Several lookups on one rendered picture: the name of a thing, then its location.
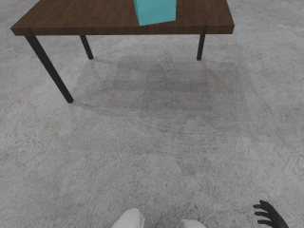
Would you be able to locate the robot left thigh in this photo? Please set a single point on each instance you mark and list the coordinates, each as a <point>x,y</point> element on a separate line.
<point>130,219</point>

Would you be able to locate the right robot hand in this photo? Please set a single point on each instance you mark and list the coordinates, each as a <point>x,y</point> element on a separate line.
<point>276,221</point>

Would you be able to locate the carton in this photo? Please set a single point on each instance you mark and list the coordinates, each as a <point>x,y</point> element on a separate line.
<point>155,11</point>

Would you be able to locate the table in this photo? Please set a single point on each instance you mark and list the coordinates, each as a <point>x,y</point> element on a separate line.
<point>116,17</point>

